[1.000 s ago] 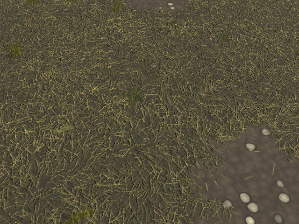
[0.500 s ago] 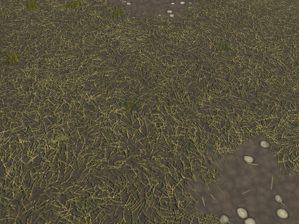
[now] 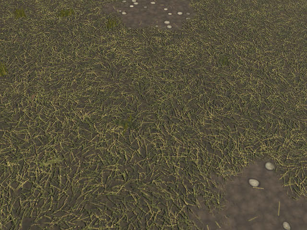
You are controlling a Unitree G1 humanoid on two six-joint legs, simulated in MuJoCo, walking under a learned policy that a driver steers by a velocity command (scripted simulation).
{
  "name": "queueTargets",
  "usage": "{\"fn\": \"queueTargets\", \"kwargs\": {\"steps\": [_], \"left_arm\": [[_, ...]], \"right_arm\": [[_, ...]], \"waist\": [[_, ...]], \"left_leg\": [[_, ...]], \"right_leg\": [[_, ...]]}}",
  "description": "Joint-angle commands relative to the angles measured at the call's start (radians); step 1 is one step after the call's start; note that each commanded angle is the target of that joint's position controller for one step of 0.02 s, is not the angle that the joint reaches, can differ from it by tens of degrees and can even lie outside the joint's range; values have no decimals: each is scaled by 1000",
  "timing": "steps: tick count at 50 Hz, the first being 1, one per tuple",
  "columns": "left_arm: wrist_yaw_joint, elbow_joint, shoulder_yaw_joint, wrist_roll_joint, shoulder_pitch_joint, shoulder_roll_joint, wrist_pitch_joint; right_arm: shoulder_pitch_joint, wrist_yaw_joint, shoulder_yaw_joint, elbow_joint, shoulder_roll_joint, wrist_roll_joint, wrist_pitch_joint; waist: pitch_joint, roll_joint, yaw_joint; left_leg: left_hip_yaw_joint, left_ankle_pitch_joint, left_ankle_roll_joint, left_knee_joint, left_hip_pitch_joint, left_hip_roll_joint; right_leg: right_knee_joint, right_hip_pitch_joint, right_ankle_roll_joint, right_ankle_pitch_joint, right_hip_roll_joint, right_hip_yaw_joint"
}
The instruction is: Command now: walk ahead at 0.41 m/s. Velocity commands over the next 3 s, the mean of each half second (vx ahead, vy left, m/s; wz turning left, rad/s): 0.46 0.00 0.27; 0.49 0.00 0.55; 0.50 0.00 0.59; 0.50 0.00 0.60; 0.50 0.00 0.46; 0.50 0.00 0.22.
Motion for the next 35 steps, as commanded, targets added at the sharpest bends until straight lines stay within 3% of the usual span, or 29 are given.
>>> {"fn": "queueTargets", "kwargs": {"steps": [1, 5, 10, 12, 13, 14, 15, 16, 17, 18, 19, 20, 21, 23, 24, 27, 31, 35], "left_arm": [[-13, -73, 17, 12, -94, 53, -10], [-19, -146, -6, 14, -274, 7, -3], [-38, -201, -9, 4, -386, 41, -15], [-42, -208, 1, 3, -363, 75, -23], [-41, -202, 11, 4, -319, 100, -27], [-36, -180, 29, 4, -224, 132, -28], [-26, -132, 53, 1, -45, 174, -26], [-13, -106, 71, 20, 138, 249, -23], [-23, -93, 72, 39, 168, 288, -18], [-28, -105, 43, 34, 117, 179, -23], [-27, -116, 26, 27, 25, 121, -28], [-29, -123, 19, 29, -47, 97, -32], [-32, -117, 16, 39, -85, 76, -37], [-31, -99, 12, 51, -111, 50, -41], [-28, -90, 14, 47, -105, 52, -44], [-8, -75, 27, 47, -86, 97, -46], [12, -73, 37, 50, -47, 135, -35], [21, -64, 46, 36, 33, 166, -16]], "right_arm": [[46, -12, -2, -34, -101, -7, 0], [72, -35, -7, -47, -147, -9, 13], [124, -43, -22, -42, -161, 13, 20], [108, -46, -32, -50, -169, 18, 26], [89, -46, -38, -59, -181, 15, 30], [70, -44, -41, -70, -186, 11, 34], [53, -41, -37, -86, -171, 2, 40], [59, -38, -20, -121, -122, -18, 42], [193, -36, 15, -138, 34, 11, 26], [141, -36, -12, -131, -80, 38, 12], [54, -39, -30, -161, -131, 53, 7], [18, -46, -34, -165, -129, 46, 7], [0, -50, -43, -167, -117, 32, 12], [26, -45, -50, -174, -77, 34, 40], [15, -44, -51, -187, -65, 35, 53], [-75, -43, -59, -245, -79, 25, 75], [-183, -15, -56, -290, -82, 18, 64], [-340, 15, -38, -354, -67, 15, 57]], "waist": [[79, 107, -7], [120, 90, -37], [158, 110, -38], [134, 117, -1], [98, 132, 31], [30, 146, 85], [-85, 144, 169], [-254, 39, 218], [-419, -281, 126], [-327, -210, 141], [-164, -149, 122], [-88, -63, 90], [-45, -42, 64], [-23, -80, 18], [-6, -74, 12], [47, -37, 8], [68, -9, 32], [105, 15, 93]], "left_leg": [[-247, 267, 128, -235, 143, 248], [-171, 316, 132, -277, 55, 225], [-188, 324, 130, -263, 73, 260], [-200, 399, 111, -212, 122, 283], [-197, 526, 100, -154, 131, 284], [-180, 687, 82, -41, 120, 262], [-149, 715, 50, 160, 43, 206], [-115, 413, 18, 477, -175, 131], [-111, -266, -31, 812, -487, -31], [-210, -278, -18, 943, -565, 23], [-181, -188, -2, 966, -623, 68], [-165, -94, 3, 936, -578, 119], [-163, -39, 5, 889, -527, 150], [-164, -3, 12, 836, -447, 184], [-156, -2, 11, 820, -453, 192], [-165, 89, -6, 737, -557, 206], [-135, 275, -24, 524, -601, 190], [-48, 313, -14, 357, -609, 169]], "right_leg": [[-85, -282, 18, 109, -70, 13], [-371, -228, 59, 243, -37, -27], [-553, -147, 52, 318, -1, -8], [-596, -87, 35, 292, 7, 8], [-600, -7, 23, 265, 26, -3], [-598, 136, 4, 238, 52, -20], [-591, 377, -23, 225, 51, -18], [-564, 693, -82, 132, -153, 201], [-751, 926, -219, -139, -388, 693], [-851, 822, -185, -237, -354, 745], [-861, 674, -138, -201, -332, 564], [-879, 522, -116, -64, -299, 424], [-901, 405, -101, 45, -261, 313], [-948, 307, -94, 114, -219, 170], [-970, 283, -105, 136, -219, 130], [-1019, 275, -131, 170, -236, 54], [-1026, 333, -117, 251, -216, -74], [-1005, 426, -104, 293, -228, -162]]}}
Next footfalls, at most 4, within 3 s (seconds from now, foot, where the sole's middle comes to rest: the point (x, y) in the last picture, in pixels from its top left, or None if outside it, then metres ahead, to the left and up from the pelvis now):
0.30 right None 0.35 -0.15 -0.78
0.86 left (110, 222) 0.57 0.17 -0.78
1.36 right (116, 153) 0.93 0.16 -0.78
1.88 left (40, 157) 0.91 0.55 -0.78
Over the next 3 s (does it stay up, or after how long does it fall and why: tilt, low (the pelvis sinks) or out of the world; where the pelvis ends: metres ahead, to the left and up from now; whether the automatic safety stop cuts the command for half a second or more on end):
stays up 1.09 0.95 -0.01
